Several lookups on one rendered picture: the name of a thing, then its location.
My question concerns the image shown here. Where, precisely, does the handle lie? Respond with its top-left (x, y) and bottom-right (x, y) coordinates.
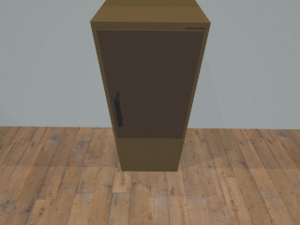
top-left (113, 92), bottom-right (123, 127)

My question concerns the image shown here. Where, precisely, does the cupboard door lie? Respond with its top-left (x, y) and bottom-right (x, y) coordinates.
top-left (97, 28), bottom-right (204, 139)

